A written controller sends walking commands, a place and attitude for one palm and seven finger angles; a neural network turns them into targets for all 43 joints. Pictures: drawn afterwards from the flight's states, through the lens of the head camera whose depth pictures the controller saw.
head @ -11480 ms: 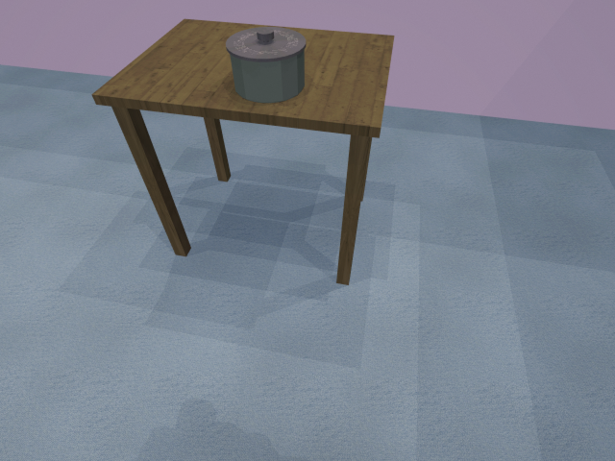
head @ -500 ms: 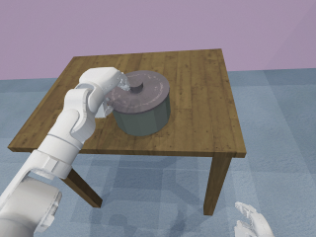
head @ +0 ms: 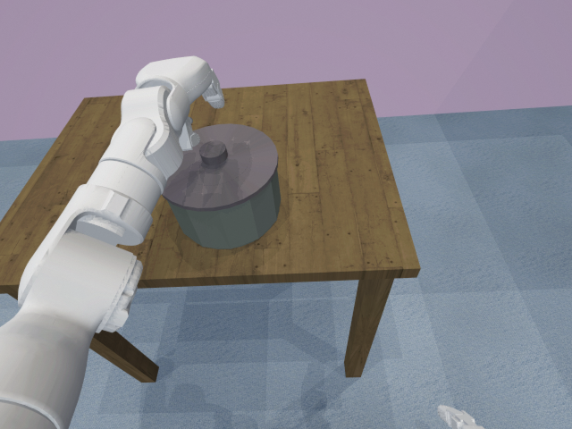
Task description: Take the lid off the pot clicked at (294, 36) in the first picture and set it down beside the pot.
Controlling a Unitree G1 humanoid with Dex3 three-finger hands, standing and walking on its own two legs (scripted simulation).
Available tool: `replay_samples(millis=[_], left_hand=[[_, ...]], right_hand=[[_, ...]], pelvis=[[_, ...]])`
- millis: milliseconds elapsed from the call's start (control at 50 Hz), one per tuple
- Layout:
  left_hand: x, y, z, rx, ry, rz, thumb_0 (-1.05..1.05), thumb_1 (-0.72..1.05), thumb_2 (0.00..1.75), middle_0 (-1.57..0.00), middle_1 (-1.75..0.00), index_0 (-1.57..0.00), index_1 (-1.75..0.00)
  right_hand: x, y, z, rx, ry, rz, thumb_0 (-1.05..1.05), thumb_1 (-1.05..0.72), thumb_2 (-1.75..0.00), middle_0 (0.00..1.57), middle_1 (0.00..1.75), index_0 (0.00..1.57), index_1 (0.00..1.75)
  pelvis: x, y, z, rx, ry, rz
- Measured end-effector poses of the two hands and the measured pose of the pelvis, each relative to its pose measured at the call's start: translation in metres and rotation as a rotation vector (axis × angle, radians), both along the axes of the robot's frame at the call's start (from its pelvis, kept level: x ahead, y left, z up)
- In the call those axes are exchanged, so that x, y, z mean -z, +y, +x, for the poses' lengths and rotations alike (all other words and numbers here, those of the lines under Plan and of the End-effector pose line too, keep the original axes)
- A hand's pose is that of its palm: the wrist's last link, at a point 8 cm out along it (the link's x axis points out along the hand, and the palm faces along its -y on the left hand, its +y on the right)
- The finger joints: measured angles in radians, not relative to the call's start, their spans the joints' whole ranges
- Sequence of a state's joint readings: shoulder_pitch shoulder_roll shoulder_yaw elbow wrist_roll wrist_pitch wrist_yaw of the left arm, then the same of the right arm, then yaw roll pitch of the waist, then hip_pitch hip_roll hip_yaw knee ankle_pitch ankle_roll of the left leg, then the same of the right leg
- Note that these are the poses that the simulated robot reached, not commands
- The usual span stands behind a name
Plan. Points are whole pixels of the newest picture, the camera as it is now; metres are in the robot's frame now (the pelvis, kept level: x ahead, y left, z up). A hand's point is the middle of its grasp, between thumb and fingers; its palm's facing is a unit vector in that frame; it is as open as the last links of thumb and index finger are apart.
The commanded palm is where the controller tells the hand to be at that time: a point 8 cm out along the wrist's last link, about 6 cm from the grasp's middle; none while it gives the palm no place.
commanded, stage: move the open hand above the knob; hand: left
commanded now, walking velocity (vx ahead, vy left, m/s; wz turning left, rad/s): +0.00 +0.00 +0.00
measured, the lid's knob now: (213, 152) +0.52 +0.11 +0.11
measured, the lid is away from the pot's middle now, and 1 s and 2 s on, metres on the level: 0.00 0.00 0.00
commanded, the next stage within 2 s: lower the open fingers around the knob in 0.96 s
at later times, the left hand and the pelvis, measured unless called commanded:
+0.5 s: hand (202, 130) +0.49 +0.10 +0.18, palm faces -0.24 -0.02 -0.97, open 9.8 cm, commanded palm +0.48 +0.12 +0.24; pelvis +0.01 +0.01 +0.00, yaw +0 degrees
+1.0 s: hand (195, 132) +0.49 +0.11 +0.18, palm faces -0.25 -0.03 -0.97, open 9.8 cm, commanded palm +0.47 +0.12 +0.24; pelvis +0.01 +0.01 +0.00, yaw +0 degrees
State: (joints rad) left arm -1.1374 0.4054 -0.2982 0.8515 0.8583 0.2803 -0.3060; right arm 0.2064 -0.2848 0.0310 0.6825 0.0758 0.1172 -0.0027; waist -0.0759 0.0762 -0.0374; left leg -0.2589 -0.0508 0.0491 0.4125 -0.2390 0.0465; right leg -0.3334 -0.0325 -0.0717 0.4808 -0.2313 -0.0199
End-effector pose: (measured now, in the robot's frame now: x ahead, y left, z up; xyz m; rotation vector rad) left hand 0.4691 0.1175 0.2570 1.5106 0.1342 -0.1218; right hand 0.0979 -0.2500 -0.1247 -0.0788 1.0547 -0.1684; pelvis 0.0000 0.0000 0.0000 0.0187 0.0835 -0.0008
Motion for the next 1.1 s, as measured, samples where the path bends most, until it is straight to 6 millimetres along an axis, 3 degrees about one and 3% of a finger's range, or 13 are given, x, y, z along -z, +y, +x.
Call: replay_samples(millis=[60,140,200,280,360,440,580,660,740,800,900,1040,1100], left_hand=[[0.013,0.002,0.004,-0.039,0.047,0.052,0.0,-0.29,1.52,-0.88,-0.08,-0.88,-0.08],[0.031,-0.015,0.002,0.05,0.114,0.042,0.0,-0.29,1.52,-0.88,-0.08,-0.88,-0.08],[0.021,-0.022,0.009,0.105,0.093,0.002,0.0,-0.29,1.52,-0.88,-0.08,-0.88,-0.08],[0.005,-0.012,0.024,0.038,0.042,0.007,0.0,-0.29,1.52,-0.88,-0.08,-0.88,-0.08],[0.017,-0.002,0.026,-0.012,0.069,0.045,0.0,-0.29,1.52,-0.88,-0.08,-0.88,-0.08],[0.034,-0.005,0.017,0.045,0.121,0.019,0.0,-0.29,1.52,-0.88,-0.08,-0.88,-0.08],[0.007,-0.001,0.021,0.051,0.023,0.0,0.0,-0.29,1.52,-0.88,-0.08,-0.88,-0.08],[0.018,0.007,0.019,-0.02,0.062,0.048,0.0,-0.29,1.52,-0.88,-0.08,-0.88,-0.08],[0.029,-0.008,0.008,0.073,0.093,0.034,0.0,-0.29,1.52,-0.88,-0.08,-0.88,-0.08],[0.02,-0.016,0.006,0.127,0.062,0.015,0.0,-0.29,1.52,-0.88,-0.08,-0.88,-0.08],[0.003,-0.008,0.015,0.032,0.011,0.004,0.0,-0.29,1.52,-0.88,-0.08,-0.88,-0.08],[0.031,-0.004,0.008,0.015,0.115,0.017,0.0,-0.29,1.52,-0.88,-0.08,-0.88,-0.08],[0.025,-0.008,0.008,0.066,0.097,0.018,0.0,-0.29,1.52,-0.88,-0.08,-0.88,-0.08]], right_hand=[[0.003,0.0,-0.01,0.003,0.041,0.014,0.01,-0.91,-0.9,0.2,0.3,0.2,0.29],[0.007,0.0,-0.017,0.006,0.072,0.0,0.01,-0.91,-0.9,0.2,0.3,0.2,0.29],[0.006,0.001,-0.018,0.027,0.054,-0.025,0.01,-0.91,-0.9,0.2,0.3,0.2,0.29],[0.003,0.003,-0.024,0.046,0.061,-0.023,0.01,-0.91,-0.9,0.2,0.3,0.2,0.29],[0.005,0.004,-0.028,0.037,0.094,-0.002,0.01,-0.91,-0.9,0.2,0.3,0.2,0.29],[0.006,0.006,-0.024,0.027,0.098,-0.007,0.01,-0.91,-0.9,0.2,0.3,0.2,0.29],[0.001,0.013,-0.006,0.009,0.04,-0.017,0.01,-0.91,-0.9,0.2,0.3,0.2,0.29],[0.001,0.017,0.0,-0.009,0.049,0.008,0.01,-0.91,-0.9,0.2,0.3,0.2,0.29],[0.002,0.02,0.008,-0.026,0.031,0.007,0.01,-0.91,-0.9,0.2,0.3,0.2,0.29],[0.0,0.022,0.014,-0.024,-0.002,-0.002,0.01,-0.91,-0.9,0.2,0.3,0.2,0.29],[0.0,0.025,0.011,-0.022,0.004,0.012,0.01,-0.91,-0.9,0.2,0.3,0.2,0.29],[0.003,0.02,0.001,-0.021,0.046,0.012,0.01,-0.91,-0.9,0.2,0.3,0.2,0.29],[0.001,0.016,-0.001,-0.007,0.023,-0.016,0.01,-0.91,-0.9,0.2,0.3,0.2,0.29]], pelvis=[[0.0,0.001,0.001,0.0,0.018,-0.001],[0.0,0.004,0.003,-0.009,0.019,-0.006],[-0.001,0.006,0.005,-0.004,0.019,-0.007],[-0.001,0.007,0.007,0.008,0.037,-0.005],[0.0,0.009,0.009,0.011,0.053,-0.005],[-0.001,0.012,0.01,0.003,0.044,-0.009],[-0.001,0.015,0.011,0.001,0.044,-0.009],[0.0,0.015,0.01,-0.001,0.053,-0.007],[0.0,0.017,0.01,-0.014,0.043,-0.011],[0.0,0.018,0.01,-0.013,0.033,-0.011],[0.0,0.017,0.009,0.002,0.041,-0.006],[0.0,0.014,0.006,-0.004,0.034,-0.008],[-0.001,0.013,0.005,-0.007,0.027,-0.009]])
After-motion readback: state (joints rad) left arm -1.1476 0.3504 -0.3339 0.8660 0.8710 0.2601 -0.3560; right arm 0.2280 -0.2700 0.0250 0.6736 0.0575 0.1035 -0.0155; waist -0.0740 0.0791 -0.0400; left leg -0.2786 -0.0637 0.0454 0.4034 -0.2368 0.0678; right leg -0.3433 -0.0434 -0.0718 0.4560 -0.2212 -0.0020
